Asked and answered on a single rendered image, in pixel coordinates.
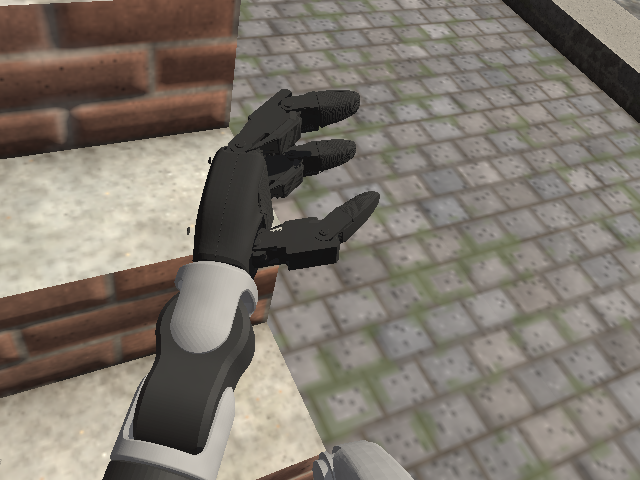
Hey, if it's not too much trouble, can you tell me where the stairs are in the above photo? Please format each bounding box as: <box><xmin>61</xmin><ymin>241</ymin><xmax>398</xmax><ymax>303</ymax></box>
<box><xmin>0</xmin><ymin>0</ymin><xmax>326</xmax><ymax>480</ymax></box>

